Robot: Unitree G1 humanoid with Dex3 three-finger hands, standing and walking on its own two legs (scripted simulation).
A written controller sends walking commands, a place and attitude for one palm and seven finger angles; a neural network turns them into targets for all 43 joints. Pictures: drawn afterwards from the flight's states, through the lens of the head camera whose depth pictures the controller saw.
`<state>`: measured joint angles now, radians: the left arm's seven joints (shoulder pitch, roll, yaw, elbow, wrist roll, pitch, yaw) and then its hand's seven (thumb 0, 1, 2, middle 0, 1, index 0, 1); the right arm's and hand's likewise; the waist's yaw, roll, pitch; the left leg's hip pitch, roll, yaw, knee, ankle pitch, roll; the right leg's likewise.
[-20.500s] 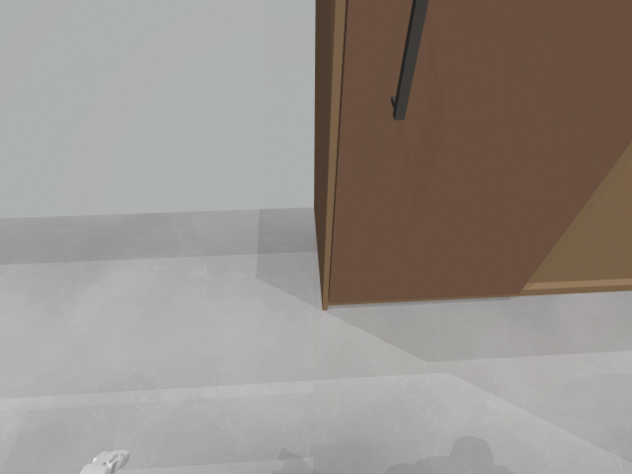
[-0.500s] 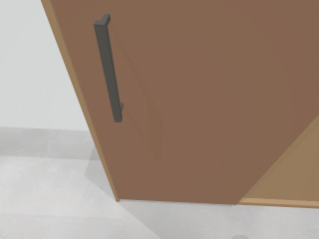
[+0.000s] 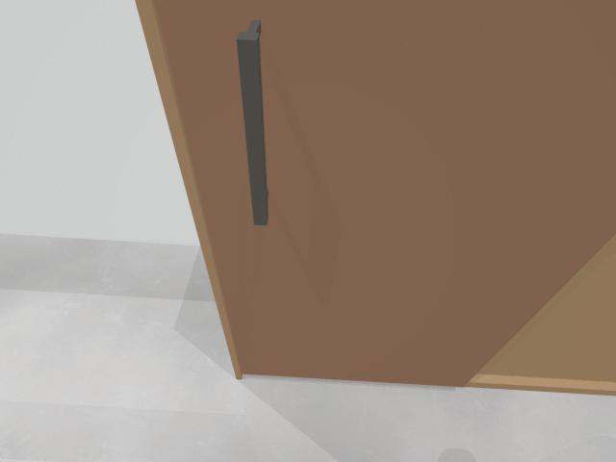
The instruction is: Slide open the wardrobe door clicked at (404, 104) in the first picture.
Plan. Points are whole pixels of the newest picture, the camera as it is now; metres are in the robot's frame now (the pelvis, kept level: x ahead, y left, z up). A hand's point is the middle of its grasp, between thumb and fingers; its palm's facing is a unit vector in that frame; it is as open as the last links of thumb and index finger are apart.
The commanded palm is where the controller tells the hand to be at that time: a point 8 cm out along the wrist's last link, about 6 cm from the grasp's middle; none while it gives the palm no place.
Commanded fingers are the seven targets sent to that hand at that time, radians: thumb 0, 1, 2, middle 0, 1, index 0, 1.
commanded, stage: come to a stop and stand still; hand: left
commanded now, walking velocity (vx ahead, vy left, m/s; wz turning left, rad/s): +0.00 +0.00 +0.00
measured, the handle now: (258, 137) +0.46 +0.10 +0.19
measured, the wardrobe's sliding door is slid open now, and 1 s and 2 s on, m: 0.00 0.00 0.00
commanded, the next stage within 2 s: look again from close up in 0.38 s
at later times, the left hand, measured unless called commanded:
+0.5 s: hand out of the picture +0.00 +0.17 -0.18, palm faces +0.01 -0.99 -0.16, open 7.4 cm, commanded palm none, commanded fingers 0.00 0.90 0.90 -0.20 -0.30 -0.20 -0.30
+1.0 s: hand out of the picture +0.01 +0.17 -0.18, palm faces +0.01 -0.98 -0.17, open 7.4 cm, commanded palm none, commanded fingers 0.00 0.90 0.90 -0.20 -0.30 -0.20 -0.30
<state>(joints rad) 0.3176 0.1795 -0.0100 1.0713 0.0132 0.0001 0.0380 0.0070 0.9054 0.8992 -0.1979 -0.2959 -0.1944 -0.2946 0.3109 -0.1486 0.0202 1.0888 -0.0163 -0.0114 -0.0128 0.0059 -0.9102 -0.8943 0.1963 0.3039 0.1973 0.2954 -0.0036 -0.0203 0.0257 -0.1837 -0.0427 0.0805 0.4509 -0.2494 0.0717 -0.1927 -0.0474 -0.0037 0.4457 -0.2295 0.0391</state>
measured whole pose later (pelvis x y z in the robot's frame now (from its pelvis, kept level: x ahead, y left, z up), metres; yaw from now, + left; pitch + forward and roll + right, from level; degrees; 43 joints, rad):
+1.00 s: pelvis +0.01 +0.01 +0.00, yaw -1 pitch -2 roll +0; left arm 0.30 0.15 -0.01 1.10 0.01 0.00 0.04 0.01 0.90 0.90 -0.20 -0.30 -0.20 -0.29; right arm 0.27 -0.14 0.01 1.13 -0.01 -0.03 -0.02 0.00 -0.91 -0.89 0.20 0.30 0.20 0.30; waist 0.00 -0.03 0.05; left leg -0.14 -0.06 0.09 0.41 -0.24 0.08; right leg -0.16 -0.06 0.01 0.42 -0.23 0.05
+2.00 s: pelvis -0.01 -0.06 -0.06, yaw +4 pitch +7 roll +0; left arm 0.55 0.28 0.25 -0.02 -0.29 -0.25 -0.27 0.01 0.51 0.73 -0.23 -0.54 -0.23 -0.54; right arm 0.20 -0.30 -0.05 0.50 0.02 -0.30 -0.04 0.01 -0.90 -0.89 0.19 0.30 0.20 0.30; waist 0.03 -0.02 -0.11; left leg -0.64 0.00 -0.02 0.99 -0.47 -0.01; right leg -0.63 0.02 -0.09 0.98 -0.48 -0.07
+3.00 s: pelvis -0.01 -0.01 +0.00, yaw +4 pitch -4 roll -1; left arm -0.13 0.51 0.42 -0.06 -0.34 0.32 -0.40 -0.01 -0.49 0.31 -0.30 -1.19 -0.30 -1.19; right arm 0.15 -0.22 0.13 0.65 0.07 -0.22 -0.11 0.01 -0.90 -0.89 0.20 0.30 0.20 0.30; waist 0.09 0.03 -0.01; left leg -0.19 -0.05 -0.01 0.53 -0.26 0.05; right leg -0.16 -0.01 -0.06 0.48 -0.24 0.00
